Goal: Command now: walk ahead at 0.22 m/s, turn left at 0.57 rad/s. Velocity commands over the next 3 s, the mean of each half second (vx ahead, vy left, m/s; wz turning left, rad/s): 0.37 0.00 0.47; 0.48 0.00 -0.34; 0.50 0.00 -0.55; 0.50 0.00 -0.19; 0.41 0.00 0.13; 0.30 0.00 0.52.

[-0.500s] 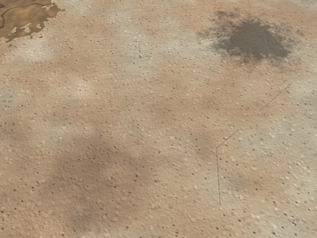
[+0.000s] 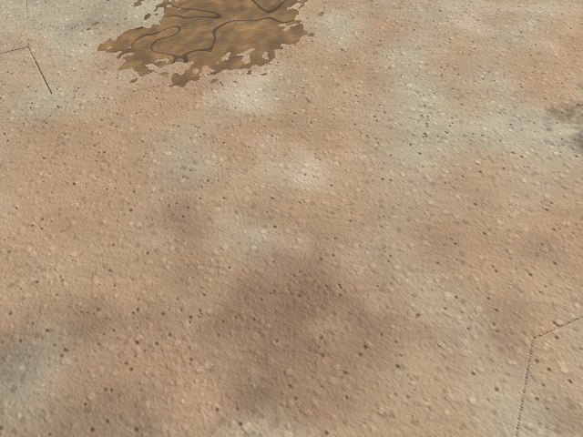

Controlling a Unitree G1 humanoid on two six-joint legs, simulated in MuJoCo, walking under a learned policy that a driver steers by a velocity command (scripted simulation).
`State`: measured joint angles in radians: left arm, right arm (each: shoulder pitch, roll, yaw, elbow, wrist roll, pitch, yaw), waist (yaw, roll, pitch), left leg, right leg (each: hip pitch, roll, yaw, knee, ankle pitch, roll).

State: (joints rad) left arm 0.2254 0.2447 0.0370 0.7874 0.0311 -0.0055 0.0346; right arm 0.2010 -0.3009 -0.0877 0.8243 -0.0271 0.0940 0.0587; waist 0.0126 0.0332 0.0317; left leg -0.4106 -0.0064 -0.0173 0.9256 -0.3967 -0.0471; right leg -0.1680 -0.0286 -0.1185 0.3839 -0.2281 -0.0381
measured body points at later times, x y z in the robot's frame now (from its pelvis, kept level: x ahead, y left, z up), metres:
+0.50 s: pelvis +0.16 +0.08 -0.01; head +0.18 +0.11 +0.44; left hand +0.24 +0.37 -0.13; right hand +0.22 -0.18 -0.13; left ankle +0.01 +0.12 -0.75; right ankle +0.33 -0.01 -0.69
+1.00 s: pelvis +0.45 +0.12 +0.00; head +0.48 +0.11 +0.45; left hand +0.43 +0.40 -0.13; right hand +0.64 -0.11 -0.11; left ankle +0.60 +0.31 -0.69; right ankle +0.40 +0.06 -0.75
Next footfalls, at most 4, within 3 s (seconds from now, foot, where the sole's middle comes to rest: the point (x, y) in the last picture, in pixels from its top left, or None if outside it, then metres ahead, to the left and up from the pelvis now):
0.18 left None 0.05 0.13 -0.78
0.64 right None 0.44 0.07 -0.78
1.16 left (219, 341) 0.73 0.26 -0.78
1.68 right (326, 273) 0.93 -0.02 -0.78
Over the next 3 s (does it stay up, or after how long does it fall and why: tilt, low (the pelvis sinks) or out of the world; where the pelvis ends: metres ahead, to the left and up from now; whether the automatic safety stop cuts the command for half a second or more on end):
stays up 1.34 -0.08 0.00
